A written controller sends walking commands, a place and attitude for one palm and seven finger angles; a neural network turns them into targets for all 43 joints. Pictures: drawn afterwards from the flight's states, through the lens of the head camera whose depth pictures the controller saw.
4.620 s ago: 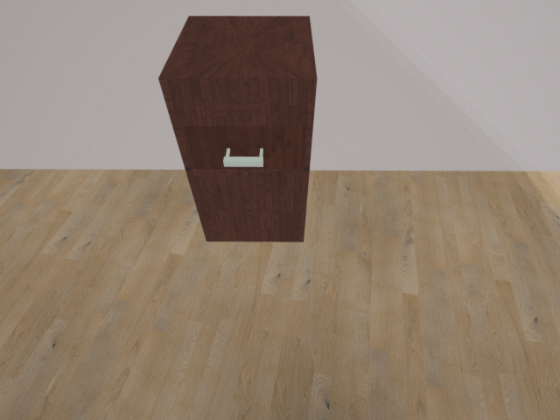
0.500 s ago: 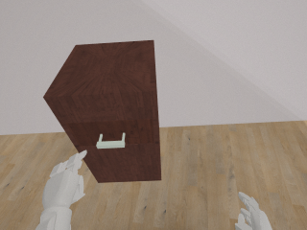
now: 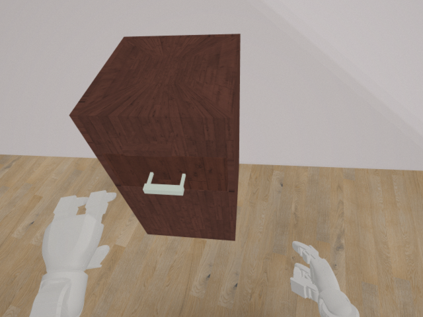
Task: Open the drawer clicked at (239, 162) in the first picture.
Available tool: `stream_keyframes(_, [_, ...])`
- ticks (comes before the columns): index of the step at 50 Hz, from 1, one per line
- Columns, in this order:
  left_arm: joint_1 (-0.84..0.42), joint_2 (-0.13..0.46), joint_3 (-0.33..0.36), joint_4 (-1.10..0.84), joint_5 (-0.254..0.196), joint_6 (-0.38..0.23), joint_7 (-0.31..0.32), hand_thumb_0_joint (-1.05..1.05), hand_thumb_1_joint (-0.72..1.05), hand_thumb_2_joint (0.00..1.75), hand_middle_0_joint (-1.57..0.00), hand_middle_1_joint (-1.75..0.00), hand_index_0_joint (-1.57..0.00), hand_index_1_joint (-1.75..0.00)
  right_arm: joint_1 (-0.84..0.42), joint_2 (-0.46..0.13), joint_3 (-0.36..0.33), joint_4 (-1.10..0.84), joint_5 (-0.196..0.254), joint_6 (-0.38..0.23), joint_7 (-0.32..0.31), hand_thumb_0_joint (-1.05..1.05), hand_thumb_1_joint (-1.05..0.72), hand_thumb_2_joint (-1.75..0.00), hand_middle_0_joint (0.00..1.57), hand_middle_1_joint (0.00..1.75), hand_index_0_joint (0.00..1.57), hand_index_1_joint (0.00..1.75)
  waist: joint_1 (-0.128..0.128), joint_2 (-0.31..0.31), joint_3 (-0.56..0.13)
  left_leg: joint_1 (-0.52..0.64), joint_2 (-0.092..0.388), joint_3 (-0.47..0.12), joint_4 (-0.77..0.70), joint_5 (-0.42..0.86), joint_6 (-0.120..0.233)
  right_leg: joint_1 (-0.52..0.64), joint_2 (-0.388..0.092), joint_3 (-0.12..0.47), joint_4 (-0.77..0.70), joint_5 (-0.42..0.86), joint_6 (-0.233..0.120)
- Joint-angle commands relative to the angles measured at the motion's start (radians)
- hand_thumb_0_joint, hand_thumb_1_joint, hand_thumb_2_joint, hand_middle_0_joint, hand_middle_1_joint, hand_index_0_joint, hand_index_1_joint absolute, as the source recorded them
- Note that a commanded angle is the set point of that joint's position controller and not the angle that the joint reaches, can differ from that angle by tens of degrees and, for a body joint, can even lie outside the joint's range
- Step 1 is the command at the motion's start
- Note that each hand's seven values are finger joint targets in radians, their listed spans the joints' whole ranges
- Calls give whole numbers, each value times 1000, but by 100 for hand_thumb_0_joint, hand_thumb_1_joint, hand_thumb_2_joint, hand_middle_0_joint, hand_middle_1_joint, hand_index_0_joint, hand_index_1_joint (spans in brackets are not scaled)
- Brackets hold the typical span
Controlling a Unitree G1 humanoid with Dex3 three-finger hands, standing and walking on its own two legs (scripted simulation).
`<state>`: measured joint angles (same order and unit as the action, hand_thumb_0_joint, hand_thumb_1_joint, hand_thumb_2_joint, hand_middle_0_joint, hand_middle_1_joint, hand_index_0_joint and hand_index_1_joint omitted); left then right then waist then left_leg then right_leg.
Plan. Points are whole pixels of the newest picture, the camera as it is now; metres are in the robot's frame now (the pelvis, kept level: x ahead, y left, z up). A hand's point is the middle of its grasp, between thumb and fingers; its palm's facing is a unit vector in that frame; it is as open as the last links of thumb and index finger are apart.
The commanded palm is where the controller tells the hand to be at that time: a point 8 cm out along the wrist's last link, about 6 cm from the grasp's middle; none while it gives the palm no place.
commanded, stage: raise the hand with hooked fingers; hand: left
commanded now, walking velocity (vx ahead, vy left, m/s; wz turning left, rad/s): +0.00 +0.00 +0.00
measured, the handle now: (165, 183) +0.52 +0.24 -0.20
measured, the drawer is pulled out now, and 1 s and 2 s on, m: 0.00 0.00 0.00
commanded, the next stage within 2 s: move the hooked fingers above the handle in 1.12 s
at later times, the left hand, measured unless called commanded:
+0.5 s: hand (86, 201) +0.28 +0.26 +0.08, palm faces +0.08 -0.10 -0.99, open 13.4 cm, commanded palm +0.26 +0.27 +0.14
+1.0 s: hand (94, 193) +0.29 +0.25 +0.10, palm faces -0.04 -0.10 -0.99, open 13.8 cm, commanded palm +0.28 +0.26 +0.17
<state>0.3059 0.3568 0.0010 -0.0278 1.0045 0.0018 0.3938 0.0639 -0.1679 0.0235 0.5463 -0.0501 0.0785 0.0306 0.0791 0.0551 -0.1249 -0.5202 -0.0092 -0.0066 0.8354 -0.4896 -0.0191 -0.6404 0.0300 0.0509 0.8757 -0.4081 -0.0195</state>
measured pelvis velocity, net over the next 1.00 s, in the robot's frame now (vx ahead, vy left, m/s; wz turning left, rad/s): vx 0.00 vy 0.02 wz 0.01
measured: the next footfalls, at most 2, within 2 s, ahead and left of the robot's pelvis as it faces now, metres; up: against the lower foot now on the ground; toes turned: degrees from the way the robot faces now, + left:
none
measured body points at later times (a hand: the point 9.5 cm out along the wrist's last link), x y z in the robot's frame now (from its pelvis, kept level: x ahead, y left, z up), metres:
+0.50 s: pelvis +0.01 +0.02 +0.03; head +0.02 +0.00 +0.48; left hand +0.27 +0.27 +0.14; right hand +0.21 -0.20 -0.07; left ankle -0.04 +0.13 -0.70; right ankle +0.01 -0.11 -0.70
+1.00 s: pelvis +0.00 +0.02 +0.04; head +0.02 -0.01 +0.49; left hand +0.29 +0.25 +0.15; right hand +0.18 -0.21 -0.07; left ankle -0.04 +0.13 -0.70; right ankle +0.01 -0.11 -0.70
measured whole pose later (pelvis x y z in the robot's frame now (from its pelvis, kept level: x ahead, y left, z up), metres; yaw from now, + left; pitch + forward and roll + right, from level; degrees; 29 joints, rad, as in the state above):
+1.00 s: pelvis +0.00 +0.02 +0.04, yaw +1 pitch +3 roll +0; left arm -0.04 0.46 -0.05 0.09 0.95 -0.06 0.05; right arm 0.18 -0.25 -0.02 0.60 0.00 0.10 -0.01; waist 0.06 0.06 -0.03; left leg -0.22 -0.02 -0.02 0.48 -0.32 0.01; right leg -0.32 0.01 0.05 0.51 -0.24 0.00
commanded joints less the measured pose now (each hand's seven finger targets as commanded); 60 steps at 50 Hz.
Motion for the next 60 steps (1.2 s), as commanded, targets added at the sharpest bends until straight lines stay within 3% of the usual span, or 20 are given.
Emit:
stream_keyframes(1, [96, 198, 87, -166, -37, 56, -86, 0, -3, 50, -27, -90, -27, -90, -91, -155, -44, -168, 24, -45, -31, 0, -90, -90, 20, 30, 20, 30, 12, -194, -158, 12, -35, 20, -187, 381, 48, 438, -25, 79, -207, 506, -21])
stream_keyframes(3, [58, 211, 97, -199, -17, 23, -100, 0, -8, 48, -27, -93, -27, -93, -72, -154, -46, -159, 13, -54, -32, 0, -90, -90, 20, 30, 20, 30, 10, -159, -144, 42, -30, 18, -204, 410, 50, 435, -27, 70, -217, 521, -21])
stream_keyframes(4, [16, 243, 129, -253, -6, 3, -91, 0, -10, 47, -27, -94, -27, -94, -73, -162, -50, -158, 4, -53, -35, 0, -90, -90, 20, 30, 20, 30, 17, -109, -156, 64, -28, 14, -207, 438, 49, 439, -26, 76, -217, 532, -27])
stream_keyframes(8, [-87, 234, 136, -308, 21, -78, -34, 0, -20, 43, -28, -100, -28, -100, -28, -156, -77, -138, -13, -63, -31, 0, -90, -90, 20, 30, 20, 30, -5, 26, -200, 179, -21, 7, -200, 511, 46, 361, -21, 28, -216, 481, -38])
stream_keyframes(10, [-130, 234, 145, -315, 11, -93, -4, 0, -24, 41, -28, -103, -28, -103, -18, -161, -88, -127, -14, -68, -33, 0, -90, -90, 20, 30, 20, 30, -20, 39, -211, 207, -19, 0, -191, 524, 45, 333, -17, 9, -215, 455, -37])
stream_keyframes(15, [-216, 222, 121, -206, -2, -40, 2, 0, -36, 36, -29, -111, -29, -111, -20, -178, -105, -103, 8, -63, -29, 0, -90, -90, 20, 30, 20, 30, -32, 10, -170, 198, -11, -2, -217, 523, 35, 313, -12, -31, -225, 416, -36])
stream_keyframes(19, [-304, 217, 67, -182, -26, 42, -77, 0, -45, 32, -30, -117, -30, -117, -35, -186, -103, -109, 33, -50, -32, 0, -90, -90, 20, 30, 20, 30, -22, -16, -169, 229, -1, -7, -270, 559, 30, 370, -14, -39, -259, 415, -34])
stream_keyframes(23, [-399, 234, 26, -148, -26, 82, -173, 0, -50, 30, -30, -120, -30, -120, -40, -183, -82, -114, 42, -36, -42, 0, -90, -90, 20, 30, 20, 30, -17, -34, -110, 247, 3, 1, -321, 543, 34, 403, -18, -48, -304, 389, -32])
stream_keyframes(29, [-565, 313, 80, -112, -10, 50, -236, 0, -50, 30, -30, -120, -30, -120, -30, -175, -63, -109, 41, -19, -52, 0, -90, -90, 20, 30, 20, 30, -4, -9, -107, 280, -2, 4, -365, 535, 31, 459, -13, -49, -345, 383, -37])
stream_keyframes(32, [-636, 297, 58, -96, -21, 27, -252, 0, -50, 30, -30, -120, -30, -120, -26, -167, -62, -101, 46, -20, -53, 0, -90, -90, 20, 30, 20, 30, -13, 12, -112, 302, -7, 7, -376, 541, 29, 466, -12, -54, -363, 392, -37])
stream_keyframes(34, [-674, 318, 72, -90, -34, 15, -262, 0, -50, 30, -30, -120, -30, -120, -21, -170, -64, -97, 48, -23, -54, 0, -90, -90, 20, 30, 20, 30, -15, 24, -137, 318, -10, 7, -379, 557, 28, 486, -11, -50, -373, 411, -37])
stream_keyframes(36, [-711, 306, 49, -67, -45, 9, -276, 0, -50, 30, -30, -120, -30, -120, -18, -169, -64, -92, 52, -24, -57, 0, -90, -90, 20, 30, 20, 30, -22, 8, -132, 321, -13, 12, -386, 537, 31, 487, -12, -52, -388, 407, -34])
stream_keyframes(39, [-605, 274, 43, 10, -65, 6, -308, 0, -50, 30, -30, -120, -30, -120, -5, -176, -68, -96, 58, -23, -49, 0, -90, -90, 20, 30, 20, 30, -14, -59, -103, 288, -15, 21, -398, 529, 34, 501, -9, -53, -402, 416, -31])
stream_keyframes(42, [-583, 271, 34, -16, -74, -11, -331, 0, -50, 30, -30, -120, -30, -120, -7, -183, -71, -104, 56, -17, -42, 0, -90, -90, 20, 30, 20, 30, -9, -77, -107, 277, -18, 30, -399, 533, 38, 514, -15, -48, -402, 442, -27])
stream_keyframes(45, [-612, 297, 59, -70, -64, -47, -317, 0, -50, 30, -30, -120, -30, -120, -11, -182, -73, -111, 52, -21, -38, 0, -90, -90, 20, 30, 20, 30, -2, -34, -130, 283, -19, 24, -403, 527, 38, 518, -19, -44, -400, 423, -31])
stream_keyframes(49, [-645, 365, 137, -138, -52, -102, -252, 0, -50, 30, -30, -120, -30, -120, -5, -180, -85, -104, 46, -34, -43, 0, -90, -90, 20, 30, 20, 30, 8, 12, -178, 307, -20, 18, -400, 542, 40, 528, -17, -30, -401, 430, -34])
stream_keyframes(51, [-646, 343, 130, -108, -46, -106, -220, 0, -50, 30, -30, -120, -30, -120, 2, -172, -88, -91, 51, -36, -43, 0, -90, -90, 20, 30, 20, 30, 0, 3, -165, 297, -21, 20, -400, 526, 39, 507, -16, -37, -399, 410, -34])
stream_keyframes(54, [-650, 337, 130, -63, -40, -85, -187, 0, -50, 30, -30, -120, -30, -120, 4, -176, -93, -77, 59, -39, -39, 0, -90, -90, 20, 30, 20, 30, -7, 20, -141, 288, -20, 25, -404, 500, 35, 480, -12, -43, -402, 375, -35])
stream_keyframes(60, [-600, 268, 41, -9, -60, -8, -220, 0, -50, 30, -30, -120, -30, -120, -10, -182, -91, -85, 72, -40, -38, 0, -90, -90, 20, 30, 20, 30, -16, -55, -144, 278, -18, 44, -415, 485, 43, 513, -20, -39, -416, 401, -25])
